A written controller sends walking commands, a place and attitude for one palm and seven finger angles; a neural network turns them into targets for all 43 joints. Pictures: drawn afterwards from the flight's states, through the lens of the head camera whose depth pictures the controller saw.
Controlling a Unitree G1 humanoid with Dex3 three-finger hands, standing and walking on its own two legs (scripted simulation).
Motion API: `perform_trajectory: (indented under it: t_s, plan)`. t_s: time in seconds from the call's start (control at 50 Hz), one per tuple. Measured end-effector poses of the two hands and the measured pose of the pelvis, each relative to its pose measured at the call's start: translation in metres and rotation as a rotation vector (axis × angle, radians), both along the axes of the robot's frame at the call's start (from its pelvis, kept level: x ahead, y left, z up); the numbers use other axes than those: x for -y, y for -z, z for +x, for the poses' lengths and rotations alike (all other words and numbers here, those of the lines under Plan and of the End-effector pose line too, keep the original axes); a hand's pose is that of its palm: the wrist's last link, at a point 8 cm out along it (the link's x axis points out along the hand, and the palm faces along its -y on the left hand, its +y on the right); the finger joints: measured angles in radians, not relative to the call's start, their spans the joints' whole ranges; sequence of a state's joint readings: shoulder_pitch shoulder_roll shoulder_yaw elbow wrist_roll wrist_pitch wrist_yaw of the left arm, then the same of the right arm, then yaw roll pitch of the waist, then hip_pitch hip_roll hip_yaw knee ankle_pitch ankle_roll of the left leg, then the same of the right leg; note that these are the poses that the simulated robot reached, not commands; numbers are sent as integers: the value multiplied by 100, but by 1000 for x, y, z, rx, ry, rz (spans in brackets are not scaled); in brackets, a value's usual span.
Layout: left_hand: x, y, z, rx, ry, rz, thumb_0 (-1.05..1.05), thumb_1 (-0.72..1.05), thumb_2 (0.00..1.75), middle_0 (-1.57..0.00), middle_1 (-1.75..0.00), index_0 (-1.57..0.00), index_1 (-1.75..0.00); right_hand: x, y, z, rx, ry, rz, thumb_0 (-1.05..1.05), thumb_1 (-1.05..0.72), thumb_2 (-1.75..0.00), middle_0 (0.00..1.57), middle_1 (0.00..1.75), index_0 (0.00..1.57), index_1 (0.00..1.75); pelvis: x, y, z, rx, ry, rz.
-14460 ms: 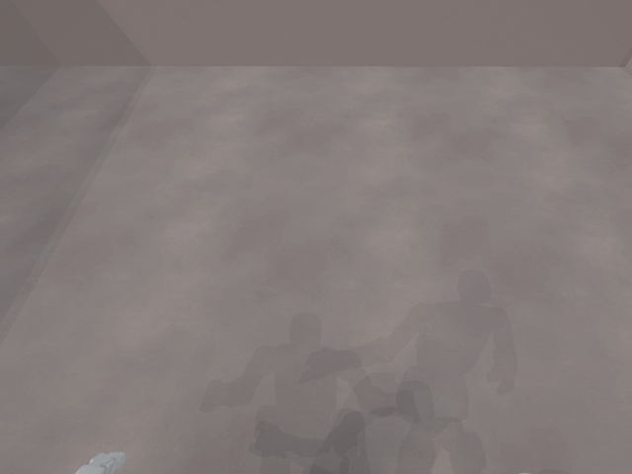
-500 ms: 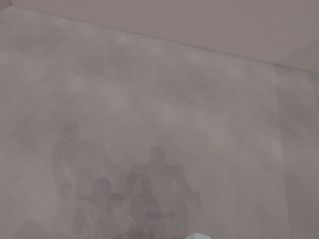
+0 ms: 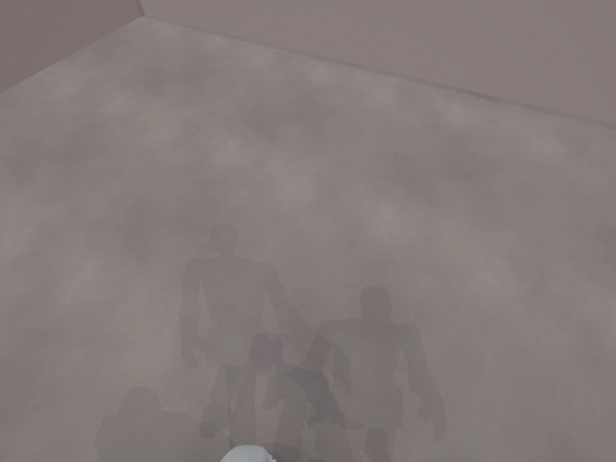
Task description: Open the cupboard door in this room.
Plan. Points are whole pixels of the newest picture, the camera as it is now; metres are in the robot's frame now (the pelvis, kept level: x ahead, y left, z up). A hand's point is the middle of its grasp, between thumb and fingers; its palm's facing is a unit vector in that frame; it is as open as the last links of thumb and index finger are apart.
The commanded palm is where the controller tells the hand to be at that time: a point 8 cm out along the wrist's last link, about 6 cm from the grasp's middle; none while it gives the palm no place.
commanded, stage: turn or walk to find it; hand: left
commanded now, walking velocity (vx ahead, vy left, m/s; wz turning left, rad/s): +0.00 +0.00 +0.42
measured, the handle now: out of the picture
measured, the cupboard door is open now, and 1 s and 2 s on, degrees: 0 0 0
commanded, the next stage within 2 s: none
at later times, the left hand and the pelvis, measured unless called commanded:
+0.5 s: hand out of the picture +0.03 +0.25 -0.16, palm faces +0.21 -0.94 -0.26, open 7.4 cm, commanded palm none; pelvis -0.02 +0.03 +0.00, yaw +12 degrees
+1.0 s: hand out of the picture -0.10 +0.22 -0.18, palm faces +0.46 -0.85 -0.24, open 7.4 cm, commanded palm none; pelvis -0.05 +0.02 -0.01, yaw +27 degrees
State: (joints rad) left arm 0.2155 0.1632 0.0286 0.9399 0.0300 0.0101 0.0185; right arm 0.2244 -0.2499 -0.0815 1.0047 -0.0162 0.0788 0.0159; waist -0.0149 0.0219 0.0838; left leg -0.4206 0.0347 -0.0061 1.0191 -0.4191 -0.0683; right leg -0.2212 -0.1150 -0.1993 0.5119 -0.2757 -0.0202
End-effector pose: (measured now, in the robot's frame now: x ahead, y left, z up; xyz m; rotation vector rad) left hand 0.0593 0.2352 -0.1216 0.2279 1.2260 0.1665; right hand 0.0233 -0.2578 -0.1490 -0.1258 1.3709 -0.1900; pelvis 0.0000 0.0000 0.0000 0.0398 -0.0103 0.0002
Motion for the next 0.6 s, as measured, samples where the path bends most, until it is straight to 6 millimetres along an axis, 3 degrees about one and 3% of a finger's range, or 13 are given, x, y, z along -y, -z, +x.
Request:
perform_trajectory:
  t_s: [0.18, 0.24, 0.42, 0.54, 0.6]
  plan:
    - [-54, 36, -67, -107, -150, -26, 1, 90, 90, -20, -30, -20, -30, -42, -7, 61, 122, -158, -56, 0, -91, -90, 19, 29, 20, 30, -33, 17, -8, -4, -79, -27]
    - [-67, 35, -79, -146, -180, -21, 1, 91, 90, -20, -30, -20, -30, -58, -17, 73, 168, -191, -60, 0, -91, -90, 20, 29, 20, 30, -39, 12, -11, -1, -94, -34]
    - [-73, 15, -62, -35, -211, -11, 1, 91, 90, -20, -30, -20, -30, -75, -22, 82, 181, -250, -24, 0, -91, -90, 20, 30, 20, 30, -40, 1, -17, -5, -163, -45]
    - [-52, 5, -43, 57, -215, 12, 1, 91, 90, -20, -30, -20, -30, -58, -5, 73, 143, -261, 11, 0, -90, -90, 20, 30, 20, 30, -21, 6, -20, -9, -220, -30]
    - [-38, 3, -44, 96, -221, 34, 1, 91, 90, -20, -30, -20, -30, -44, 9, 70, 122, -265, 28, 0, -91, -90, 20, 30, 20, 30, -9, 12, -21, -1, -250, -28]
